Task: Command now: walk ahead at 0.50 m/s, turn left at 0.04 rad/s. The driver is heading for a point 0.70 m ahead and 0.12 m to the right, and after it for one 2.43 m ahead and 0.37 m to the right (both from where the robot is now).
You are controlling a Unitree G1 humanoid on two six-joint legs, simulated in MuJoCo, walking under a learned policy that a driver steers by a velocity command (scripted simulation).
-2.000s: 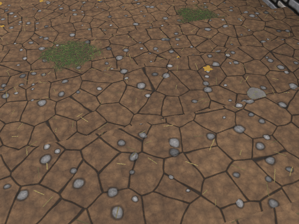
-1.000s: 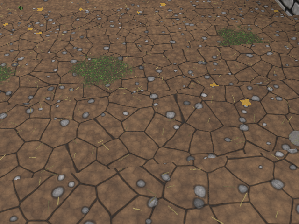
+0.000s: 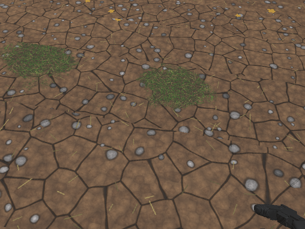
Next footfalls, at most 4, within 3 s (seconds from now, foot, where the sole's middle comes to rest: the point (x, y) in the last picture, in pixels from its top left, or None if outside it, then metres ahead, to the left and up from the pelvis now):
0.46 right None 0.26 -0.16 -0.76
0.94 left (148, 206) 0.62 0.08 -0.92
1.38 right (193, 184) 0.75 -0.15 -0.92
1.80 left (145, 181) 0.75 0.10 -0.92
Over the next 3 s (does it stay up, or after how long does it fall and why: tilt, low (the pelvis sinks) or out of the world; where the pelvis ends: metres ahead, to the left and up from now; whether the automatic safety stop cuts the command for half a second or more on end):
stays up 0.72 0.01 -0.14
